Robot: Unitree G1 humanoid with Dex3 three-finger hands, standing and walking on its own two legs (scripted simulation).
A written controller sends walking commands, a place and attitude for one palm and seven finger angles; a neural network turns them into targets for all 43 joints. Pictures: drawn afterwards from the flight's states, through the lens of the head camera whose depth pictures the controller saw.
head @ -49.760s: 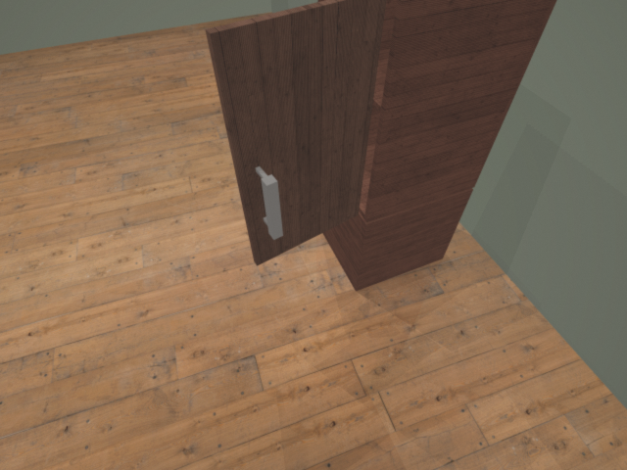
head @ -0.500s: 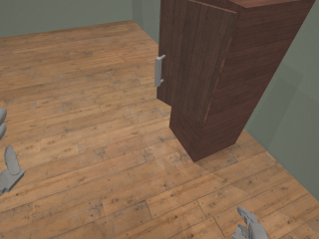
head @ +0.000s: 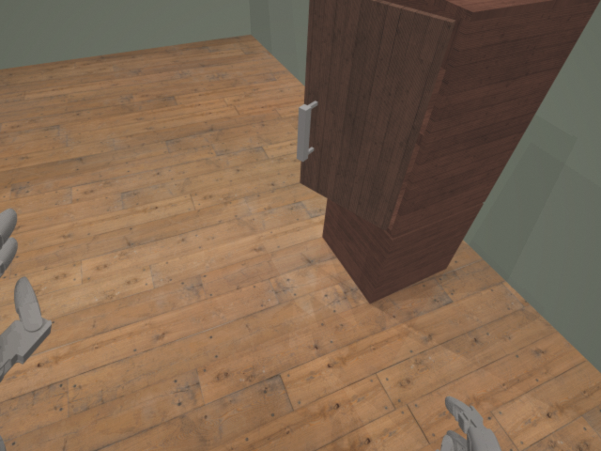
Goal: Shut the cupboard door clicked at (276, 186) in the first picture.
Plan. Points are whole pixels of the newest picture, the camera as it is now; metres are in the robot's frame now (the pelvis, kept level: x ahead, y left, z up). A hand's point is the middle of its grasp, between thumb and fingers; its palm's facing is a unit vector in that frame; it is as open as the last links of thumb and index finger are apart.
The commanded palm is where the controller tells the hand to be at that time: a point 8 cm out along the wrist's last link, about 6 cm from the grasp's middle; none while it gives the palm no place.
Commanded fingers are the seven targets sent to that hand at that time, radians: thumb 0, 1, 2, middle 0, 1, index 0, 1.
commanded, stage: let the arm hang, fingers relaxed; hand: left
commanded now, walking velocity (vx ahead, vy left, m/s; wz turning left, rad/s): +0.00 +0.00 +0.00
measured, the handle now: (308, 131) +0.96 +0.02 -0.11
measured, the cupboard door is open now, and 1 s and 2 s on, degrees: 24 24 24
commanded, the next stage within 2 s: look to check the result in 1.10 s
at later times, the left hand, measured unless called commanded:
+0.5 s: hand out of the picture -0.04 +0.19 -0.18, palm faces +0.01 -0.98 -0.21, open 7.2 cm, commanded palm none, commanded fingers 0.00 0.90 0.90 -0.20 -0.30 -0.20 -0.30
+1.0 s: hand out of the picture +0.02 +0.17 -0.17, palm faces +0.00 -0.98 -0.20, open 7.3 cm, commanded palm none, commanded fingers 0.00 0.90 0.90 -0.20 -0.30 -0.20 -0.30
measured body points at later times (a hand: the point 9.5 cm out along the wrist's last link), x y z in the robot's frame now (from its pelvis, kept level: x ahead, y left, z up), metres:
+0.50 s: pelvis -0.01 +0.00 +0.00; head +0.02 +0.01 +0.45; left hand -0.04 +0.24 -0.16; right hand -0.02 -0.25 -0.15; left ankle +0.00 +0.09 -0.74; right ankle +0.01 -0.13 -0.74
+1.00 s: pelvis +0.00 -0.01 +0.00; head +0.00 -0.01 +0.45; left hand +0.02 +0.22 -0.16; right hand +0.00 -0.23 -0.16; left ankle +0.00 +0.09 -0.74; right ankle +0.01 -0.14 -0.74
